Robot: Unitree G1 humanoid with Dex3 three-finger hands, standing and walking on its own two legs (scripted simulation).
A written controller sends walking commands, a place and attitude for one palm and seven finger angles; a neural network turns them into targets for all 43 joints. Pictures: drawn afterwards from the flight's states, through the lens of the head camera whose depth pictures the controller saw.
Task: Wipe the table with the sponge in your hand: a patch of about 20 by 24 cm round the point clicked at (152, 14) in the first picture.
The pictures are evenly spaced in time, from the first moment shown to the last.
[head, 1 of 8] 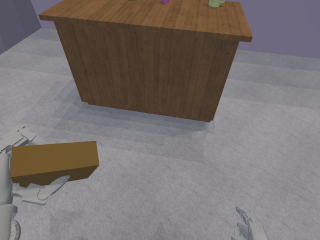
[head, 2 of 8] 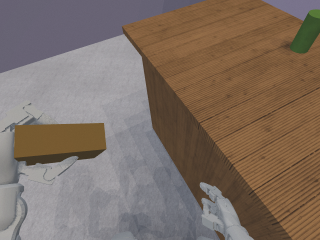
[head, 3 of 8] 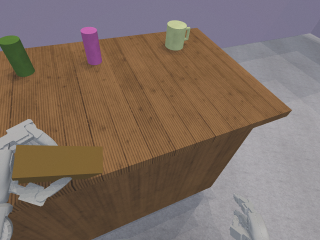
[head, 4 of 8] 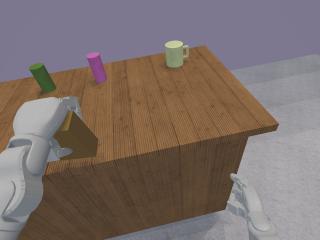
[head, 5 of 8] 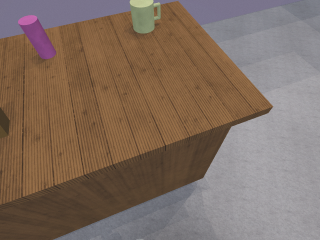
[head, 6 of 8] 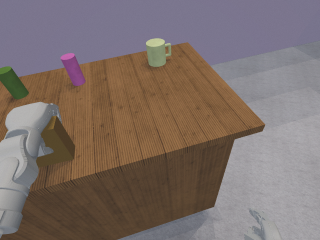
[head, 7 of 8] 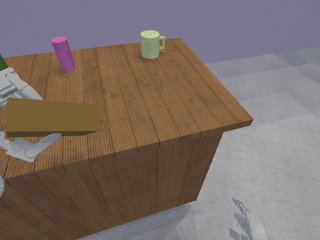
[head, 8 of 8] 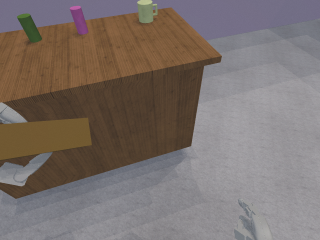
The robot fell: no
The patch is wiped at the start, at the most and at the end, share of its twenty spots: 0.00 1.00 1.00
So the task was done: yes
